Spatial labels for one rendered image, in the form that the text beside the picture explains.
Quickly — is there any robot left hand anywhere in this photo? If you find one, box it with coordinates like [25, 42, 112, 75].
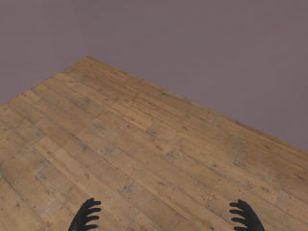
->
[68, 198, 101, 231]

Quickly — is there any robot right hand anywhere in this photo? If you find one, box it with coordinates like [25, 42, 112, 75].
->
[229, 199, 266, 231]

